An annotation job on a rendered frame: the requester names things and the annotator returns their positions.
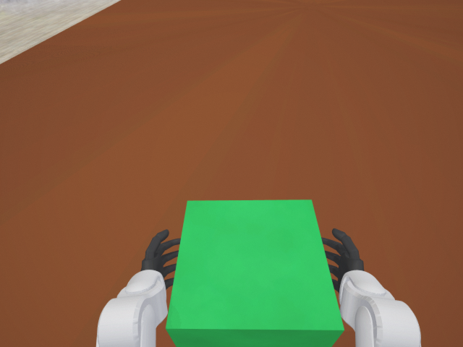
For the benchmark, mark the carton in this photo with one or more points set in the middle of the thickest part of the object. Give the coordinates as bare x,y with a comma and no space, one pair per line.
252,273

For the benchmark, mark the robot right forearm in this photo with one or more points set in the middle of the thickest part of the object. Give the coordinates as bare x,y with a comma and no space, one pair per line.
376,317

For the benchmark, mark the right robot hand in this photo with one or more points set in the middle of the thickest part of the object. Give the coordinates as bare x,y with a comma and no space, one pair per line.
349,259

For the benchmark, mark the left robot hand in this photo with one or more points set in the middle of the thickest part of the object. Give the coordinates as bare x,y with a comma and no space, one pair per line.
154,260

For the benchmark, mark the robot left forearm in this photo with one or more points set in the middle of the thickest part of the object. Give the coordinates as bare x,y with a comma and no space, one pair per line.
131,319

